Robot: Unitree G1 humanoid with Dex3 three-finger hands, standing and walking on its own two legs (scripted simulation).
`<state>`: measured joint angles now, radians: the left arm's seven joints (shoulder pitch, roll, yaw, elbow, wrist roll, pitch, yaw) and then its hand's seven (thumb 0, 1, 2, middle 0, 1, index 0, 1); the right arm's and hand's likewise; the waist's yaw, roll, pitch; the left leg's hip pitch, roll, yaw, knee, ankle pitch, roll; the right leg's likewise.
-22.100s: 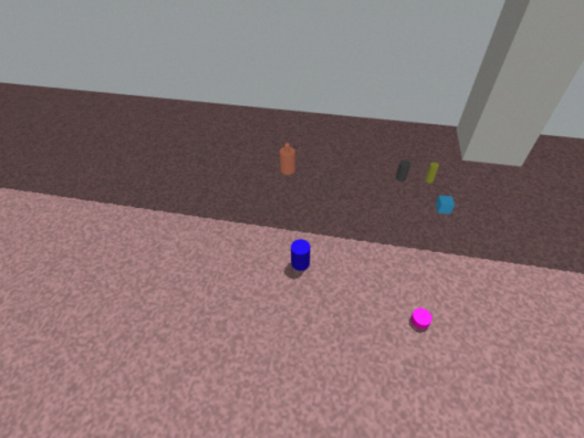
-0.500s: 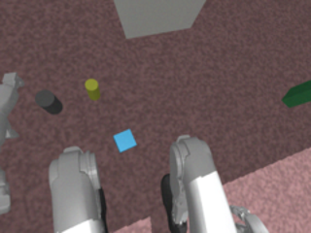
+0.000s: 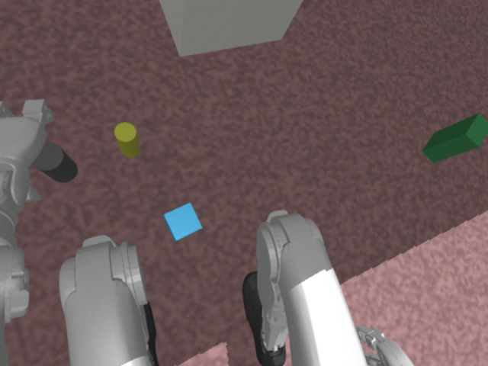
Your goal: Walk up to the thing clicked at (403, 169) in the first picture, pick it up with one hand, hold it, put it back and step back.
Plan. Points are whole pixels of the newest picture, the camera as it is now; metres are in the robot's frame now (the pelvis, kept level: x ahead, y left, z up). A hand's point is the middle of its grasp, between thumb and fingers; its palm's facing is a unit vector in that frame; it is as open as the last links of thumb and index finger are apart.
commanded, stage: approach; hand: left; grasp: from above
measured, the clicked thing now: (55, 163) +0.48 +0.30 -0.28
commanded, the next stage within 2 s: close in in 0.42 s
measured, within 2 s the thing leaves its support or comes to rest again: neither
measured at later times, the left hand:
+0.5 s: hand (24, 167) +0.44 +0.31 -0.18, palm faces -0.53 -0.12 -0.84, open 14.0 cm
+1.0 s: hand (44, 158) +0.47 +0.30 -0.22, palm faces -0.43 -0.10 -0.90, open 14.2 cm
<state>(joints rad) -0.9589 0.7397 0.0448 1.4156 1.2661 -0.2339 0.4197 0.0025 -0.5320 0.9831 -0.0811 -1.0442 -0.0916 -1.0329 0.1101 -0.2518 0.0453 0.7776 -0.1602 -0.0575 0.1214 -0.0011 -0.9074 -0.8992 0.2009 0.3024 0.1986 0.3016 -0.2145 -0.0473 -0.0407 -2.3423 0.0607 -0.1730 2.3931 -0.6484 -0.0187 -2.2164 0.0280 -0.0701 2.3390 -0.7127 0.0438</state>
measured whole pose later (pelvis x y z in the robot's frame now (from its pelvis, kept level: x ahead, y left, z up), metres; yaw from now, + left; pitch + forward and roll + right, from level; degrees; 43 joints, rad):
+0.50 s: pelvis +0.00 +0.00 +0.00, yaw -1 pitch +32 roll -8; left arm -0.93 0.80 0.12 1.43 1.17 -0.19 0.28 0.01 -0.52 0.96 -0.08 -1.06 -0.10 -1.04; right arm 0.19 -0.27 0.11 0.72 -0.13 -0.02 0.13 0.00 -0.91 -0.90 0.20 0.30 0.20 0.30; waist -0.25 -0.01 0.02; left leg -2.33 0.07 -0.19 2.39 -0.65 -0.02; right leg -2.21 0.04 -0.08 2.33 -0.70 0.04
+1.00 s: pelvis +0.00 +0.00 -0.02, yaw -2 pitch +31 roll -10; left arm -1.04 0.84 0.13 1.59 1.27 -0.16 0.49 0.00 -0.53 1.00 -0.08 -0.98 -0.08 -0.99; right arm 0.09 -0.28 0.14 0.72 -0.20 -0.10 0.16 0.00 -0.90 -0.90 0.20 0.30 0.20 0.30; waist -0.31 -0.06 0.05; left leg -2.38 0.06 -0.22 2.47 -0.66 -0.02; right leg -2.24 0.05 -0.10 2.39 -0.71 0.05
